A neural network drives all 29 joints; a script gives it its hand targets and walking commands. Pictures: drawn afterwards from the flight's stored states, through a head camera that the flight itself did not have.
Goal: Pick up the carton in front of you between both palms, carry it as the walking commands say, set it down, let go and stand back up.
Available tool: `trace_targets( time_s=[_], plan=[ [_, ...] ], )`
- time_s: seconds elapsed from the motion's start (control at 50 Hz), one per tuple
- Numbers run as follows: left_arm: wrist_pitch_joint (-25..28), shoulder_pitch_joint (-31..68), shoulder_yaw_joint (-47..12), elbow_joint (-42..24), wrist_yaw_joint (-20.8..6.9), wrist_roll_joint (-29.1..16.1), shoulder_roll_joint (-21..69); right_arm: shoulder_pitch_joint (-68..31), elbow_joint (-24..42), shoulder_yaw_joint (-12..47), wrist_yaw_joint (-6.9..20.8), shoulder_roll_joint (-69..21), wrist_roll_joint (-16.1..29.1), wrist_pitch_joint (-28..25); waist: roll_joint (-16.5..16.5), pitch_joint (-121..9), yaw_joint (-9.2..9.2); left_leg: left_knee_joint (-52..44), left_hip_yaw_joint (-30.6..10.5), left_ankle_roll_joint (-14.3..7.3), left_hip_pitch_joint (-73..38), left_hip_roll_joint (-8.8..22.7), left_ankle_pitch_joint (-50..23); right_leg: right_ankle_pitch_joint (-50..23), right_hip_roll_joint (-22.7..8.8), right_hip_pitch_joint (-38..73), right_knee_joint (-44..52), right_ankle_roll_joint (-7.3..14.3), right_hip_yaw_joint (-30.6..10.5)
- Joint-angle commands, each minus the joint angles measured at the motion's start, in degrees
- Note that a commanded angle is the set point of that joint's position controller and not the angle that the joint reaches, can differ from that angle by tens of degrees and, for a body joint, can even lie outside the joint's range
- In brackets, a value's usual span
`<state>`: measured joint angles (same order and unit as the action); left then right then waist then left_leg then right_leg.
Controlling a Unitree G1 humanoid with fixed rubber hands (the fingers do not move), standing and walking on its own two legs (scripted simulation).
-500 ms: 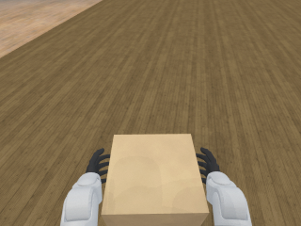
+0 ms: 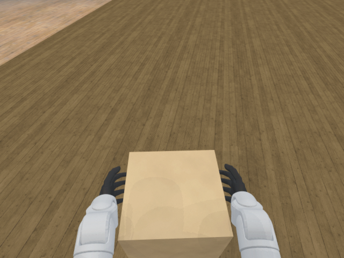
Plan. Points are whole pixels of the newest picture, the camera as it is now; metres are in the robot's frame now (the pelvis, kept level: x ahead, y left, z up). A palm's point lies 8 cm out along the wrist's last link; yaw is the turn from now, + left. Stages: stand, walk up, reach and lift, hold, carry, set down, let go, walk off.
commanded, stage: carry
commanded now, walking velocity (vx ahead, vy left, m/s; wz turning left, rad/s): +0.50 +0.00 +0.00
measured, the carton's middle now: (173, 211) +0.28 +0.00 -0.04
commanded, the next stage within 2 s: none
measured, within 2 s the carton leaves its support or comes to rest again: neither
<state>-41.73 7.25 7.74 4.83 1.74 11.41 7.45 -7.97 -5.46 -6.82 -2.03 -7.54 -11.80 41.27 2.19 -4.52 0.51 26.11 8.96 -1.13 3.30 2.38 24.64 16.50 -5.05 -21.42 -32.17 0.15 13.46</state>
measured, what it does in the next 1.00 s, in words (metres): walks ahead: left foot, then right foot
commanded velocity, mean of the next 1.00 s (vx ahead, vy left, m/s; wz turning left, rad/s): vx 0.19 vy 0.00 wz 0.00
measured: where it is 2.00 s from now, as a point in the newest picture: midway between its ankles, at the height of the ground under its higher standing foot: (164, 257)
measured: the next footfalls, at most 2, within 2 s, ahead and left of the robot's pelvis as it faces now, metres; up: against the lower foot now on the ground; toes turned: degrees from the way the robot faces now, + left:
left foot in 0.44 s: +0.35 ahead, +0.14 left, +0.00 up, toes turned +7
right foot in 0.78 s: +0.47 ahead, -0.06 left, +0.00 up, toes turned +16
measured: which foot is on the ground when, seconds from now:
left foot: down 0.00-0.12, up 0.14-0.42, down 0.44-1.00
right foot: down 0.00-0.46, up 0.48-0.76, down 0.78-1.00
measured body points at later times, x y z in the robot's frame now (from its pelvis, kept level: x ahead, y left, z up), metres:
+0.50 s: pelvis +0.21 +0.03 +0.00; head +0.22 +0.04 +0.45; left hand +0.51 +0.16 +0.02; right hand +0.50 -0.14 +0.03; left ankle +0.27 +0.12 -0.73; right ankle +0.07 -0.10 -0.70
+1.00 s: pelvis +0.40 +0.01 +0.01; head +0.41 +0.00 +0.46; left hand +0.70 +0.15 +0.03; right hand +0.69 -0.15 +0.03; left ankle +0.27 +0.12 -0.72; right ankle +0.40 -0.08 -0.73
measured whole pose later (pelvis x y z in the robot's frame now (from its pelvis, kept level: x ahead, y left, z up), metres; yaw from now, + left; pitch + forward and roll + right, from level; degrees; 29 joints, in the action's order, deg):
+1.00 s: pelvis +0.40 +0.01 +0.01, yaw +0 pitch +5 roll +0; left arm -41.5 10.0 8.1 5.0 1.0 11.8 7.8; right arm -9.1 -3.2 -8.0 -1.9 -7.6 -12.0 41.7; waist 1.8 -4.4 0.3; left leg 25.6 8.6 2.9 5.5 4.4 20.3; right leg 12.4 -1.9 -18.0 -26.0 2.8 12.6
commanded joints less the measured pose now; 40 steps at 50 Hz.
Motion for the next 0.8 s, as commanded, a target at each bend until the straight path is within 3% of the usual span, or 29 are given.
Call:
trace_targets(
  time_s=[0.0,0.02,0.04,0.06,0.08,0.1,0.12,0.14,0.18,0.22,0.3,0.34,0.36,0.38,0.4,0.42,0.44,0.46,0.48,0.5,0.52,0.56,0.62,0.66,0.7,0.72,0.74,0.76,0.78],
  plan=[
    [3.01,28.79,-30.65,-1.10,-11.83,-12.19,46.44,-26.81,2.62,29.90,11.76,-46.16,11.99,-1.76,5.39,-2.81,0.02,-6.79,-9.00,-5.97,-5.18,11.88,-21.51,2.67,2.45,-3.42,3.41,0.80,1.25],
    [3.03,27.80,-30.42,-0.83,-11.76,-12.30,46.93,-26.30,2.41,30.39,11.60,-46.50,12.11,-1.71,2.68,-6.71,-1.01,-0.49,-3.66,-3.85,-0.45,9.52,-28.60,-1.02,2.85,8.50,7.99,1.62,1.26],
    [2.83,26.16,-29.72,-0.44,-11.71,-12.16,46.94,-25.97,2.22,31.22,11.45,-46.75,12.26,-1.50,-2.95,-10.76,-2.36,10.30,0.34,-1.16,10.64,7.08,-31.92,-2.66,-1.23,24.95,10.57,3.83,-5.33],
    [2.61,24.22,-28.82,-0.02,-11.64,-11.61,46.18,-26.41,3.84,32.05,11.52,-47.48,12.52,-1.13,-17.91,-15.55,-3.08,26.61,2.56,1.85,23.89,1.29,-19.47,-8.74,-13.43,36.77,14.75,10.03,-25.92],
    [2.79,24.27,-28.82,-1.01,-11.88,-11.56,47.02,-26.86,5.12,33.04,11.90,-48.67,12.74,-1.44,-23.00,-13.23,-2.91,32.17,-0.71,2.20,35.90,-2.18,5.38,-24.07,-19.27,41.18,17.89,15.58,-35.33],
    [2.79,24.25,-29.86,-2.87,-12.15,-12.54,48.95,-27.20,7.02,34.02,12.06,-49.51,13.61,-1.87,-14.46,-13.02,-2.49,36.05,-5.57,1.45,36.69,0.95,8.32,-33.30,-20.12,39.07,16.50,16.34,-32.81],
    [2.72,25.08,-31.50,-3.37,-12.10,-13.29,49.60,-25.50,5.96,33.09,12.00,-49.21,13.37,-1.90,-6.45,-14.29,-2.18,35.70,-7.55,0.67,35.57,2.91,7.53,-29.56,-18.55,37.00,16.01,14.05,-28.23],
    [3.02,26.44,-32.81,-4.29,-11.99,-13.82,49.57,-23.76,5.07,32.67,12.03,-49.04,13.11,-1.96,-4.64,-14.26,-2.20,29.20,-7.45,0.36,33.26,3.72,6.42,-22.31,-17.59,33.54,17.73,11.90,-24.46],
    [3.64,29.25,-35.92,-8.81,-12.17,-15.45,49.74,-23.10,6.62,32.59,11.93,-50.20,13.14,-2.87,-5.27,-13.72,-2.15,19.71,-4.86,0.91,28.68,2.89,1.02,-13.06,-15.16,28.17,21.28,8.81,-18.48],
    [3.52,31.08,-38.81,-12.84,-12.12,-17.03,48.53,-24.24,9.76,34.41,11.65,-50.42,14.43,-2.90,-8.14,-12.78,-1.96,13.45,-2.72,1.25,24.78,2.12,-5.19,-8.01,-13.25,25.24,22.93,7.82,-14.56],
    [1.64,24.45,-36.64,-10.01,-11.42,-15.28,44.69,-22.82,10.48,33.89,11.08,-45.82,13.65,-1.00,-11.65,-9.99,-1.72,3.74,0.92,1.38,21.00,1.28,-14.66,-8.82,-11.54,23.49,22.09,6.30,-8.51],
    [1.09,21.74,-33.79,-7.44,-10.70,-12.83,42.63,-20.97,8.17,32.44,10.98,-43.71,12.69,-0.43,-11.04,-9.87,-0.99,-1.94,3.54,1.52,14.83,0.54,-18.46,-7.44,-9.97,20.94,17.55,4.74,-5.16],
    [1.02,21.39,-32.44,-6.60,-10.42,-11.52,41.94,-20.50,6.76,31.51,10.97,-42.94,12.34,-0.40,-9.15,-10.59,-0.70,-3.36,5.27,1.44,8.77,-0.75,-17.52,-7.91,-8.02,18.26,12.88,3.42,-3.08],
    [1.02,21.73,-31.30,-5.81,-10.22,-10.46,41.52,-20.23,5.17,30.31,11.00,-42.58,12.01,-0.49,-5.84,-12.51,-0.03,-3.54,3.90,0.13,0.07,0.48,-13.92,-9.33,-5.94,13.44,5.25,1.94,-0.65],
    [1.05,22.63,-30.14,-5.04,-10.08,-9.60,41.33,-20.29,3.51,29.06,11.04,-42.27,11.60,-0.60,2.25,-13.00,1.25,-7.27,-7.92,-3.05,-7.02,8.85,-8.54,-8.88,-2.74,4.18,-7.20,-0.53,1.42],
    [1.09,23.15,-30.05,-5.43,-10.09,-9.49,41.91,-20.26,2.65,28.45,11.09,-42.38,11.55,-0.87,16.30,-13.85,1.22,-13.25,-29.88,-8.27,-12.93,19.97,-14.58,6.44,3.53,-8.40,-21.42,-3.46,-0.75],
    [1.15,22.83,-31.35,-4.47,-10.19,-9.87,43.34,-20.00,2.72,29.25,11.29,-44.39,12.33,-1.22,13.74,-12.86,1.16,-11.15,-31.92,-11.94,-17.50,23.05,-33.95,16.18,3.08,-15.55,-28.82,-2.38,-7.36],
    [1.92,23.51,-31.46,-3.84,-10.53,-10.15,45.04,-21.31,3.63,29.22,11.73,-46.32,12.54,-1.97,8.54,-13.18,0.95,-8.06,-26.95,-12.46,-17.31,23.25,-52.23,17.05,1.45,-16.76,-32.14,-1.08,-9.37],
    [2.79,23.95,-31.47,-3.09,-10.92,-10.59,46.94,-22.69,4.18,29.52,12.22,-48.10,13.31,-2.77,3.38,-14.19,0.85,-7.08,-21.10,-10.34,-15.67,21.52,-56.01,15.24,-0.40,-16.27,-30.48,-0.76,-10.64],
    [3.73,24.33,-32.33,-3.26,-11.19,-11.23,48.83,-23.39,3.98,30.39,12.52,-49.65,14.02,-3.52,2.11,-15.44,0.81,-8.04,-16.44,-7.77,-14.23,19.83,-54.17,12.12,-1.48,-13.80,-24.76,-0.52,-11.20],
    [4.59,24.31,-33.01,-3.93,-11.29,-11.68,50.00,-23.09,3.54,31.21,12.86,-50.38,14.44,-4.27,3.06,-16.49,0.79,-8.97,-12.63,-5.80,-13.16,18.16,-51.36,9.39,-1.41,-11.35,-20.06,-0.57,-10.31],
    [5.90,25.05,-34.74,-6.15,-11.19,-12.41,50.85,-24.38,4.35,32.94,13.24,-51.29,15.40,-5.63,6.66,-17.28,0.33,-8.84,-7.70,-4.64,-10.82,15.31,-51.26,5.64,1.00,-6.70,-11.70,-0.97,-7.70],
    [5.81,25.27,-35.88,-7.87,-11.06,-13.26,50.44,-24.38,5.82,34.19,13.33,-50.50,15.50,-6.15,7.91,-15.69,0.63,-7.05,-1.48,-3.73,-8.65,12.25,-51.69,-2.64,3.41,-1.37,-0.44,-1.30,-4.43],
    [4.73,25.02,-37.22,-9.68,-11.07,-14.31,49.53,-23.18,7.00,34.74,12.92,-49.66,15.56,-5.10,8.09,-15.33,0.47,-4.67,1.02,-3.08,-6.93,11.19,-47.94,-12.48,3.54,3.10,5.63,-0.97,-2.37],
    [2.98,24.46,-37.20,-10.43,-11.20,-14.79,47.91,-21.93,7.67,34.47,12.40,-48.43,14.94,-3.17,3.96,-15.33,-0.14,-0.92,3.16,-0.01,-1.53,8.66,-36.37,-25.16,1.15,12.78,12.44,-0.52,-3.06],
    [2.12,24.24,-36.41,-9.84,-11.43,-14.63,46.76,-21.34,7.64,34.15,12.13,-47.69,14.21,-2.09,0.72,-15.93,-0.29,0.71,2.85,1.41,2.88,7.97,-29.50,-31.88,-2.52,18.22,10.53,0.58,-5.96],
    [1.46,24.52,-35.71,-9.28,-11.65,-14.37,45.36,-20.78,7.82,33.92,11.88,-46.85,13.56,-1.12,-4.48,-17.41,-0.05,3.21,1.79,2.50,6.25,6.31,-21.41,-44.92,-6.71,22.26,8.13,2.22,-10.76],
    [0.84,24.44,-34.68,-7.88,-11.82,-13.83,44.56,-20.20,7.18,33.40,11.64,-46.17,12.90,-0.16,-8.21,-18.46,-0.23,3.72,-0.80,3.00,8.09,5.04,-11.75,-52.80,-9.42,24.50,7.47,4.32,-13.87],
    [0.46,23.94,-33.39,-6.90,-11.82,-13.35,44.36,-20.52,7.38,33.10,11.46,-45.80,12.83,0.44,-10.70,-18.19,-0.48,2.94,-2.20,3.08,10.77,4.26,-6.08,-52.53,-12.20,26.63,7.36,6.39,-15.98]
  ],
)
